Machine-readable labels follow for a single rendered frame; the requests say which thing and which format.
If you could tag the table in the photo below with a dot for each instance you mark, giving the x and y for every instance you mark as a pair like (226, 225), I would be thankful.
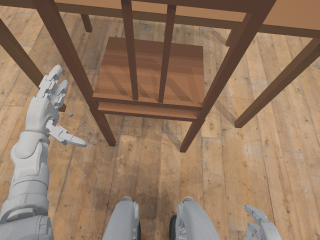
(300, 18)

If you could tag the robot left upper arm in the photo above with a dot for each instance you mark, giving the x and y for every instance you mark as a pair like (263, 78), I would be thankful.
(37, 227)

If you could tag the robot left hand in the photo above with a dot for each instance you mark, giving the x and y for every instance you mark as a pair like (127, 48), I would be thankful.
(45, 105)

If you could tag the robot left shin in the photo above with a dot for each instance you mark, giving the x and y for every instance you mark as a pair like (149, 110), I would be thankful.
(135, 230)

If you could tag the right robot thigh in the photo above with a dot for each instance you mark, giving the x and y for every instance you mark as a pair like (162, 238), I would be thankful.
(193, 218)

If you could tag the robot left forearm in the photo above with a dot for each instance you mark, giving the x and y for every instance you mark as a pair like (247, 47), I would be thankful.
(30, 182)

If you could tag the chair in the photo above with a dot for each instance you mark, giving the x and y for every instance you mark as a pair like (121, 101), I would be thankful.
(154, 79)

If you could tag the robot right hand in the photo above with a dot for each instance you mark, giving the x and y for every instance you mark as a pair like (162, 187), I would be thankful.
(266, 229)

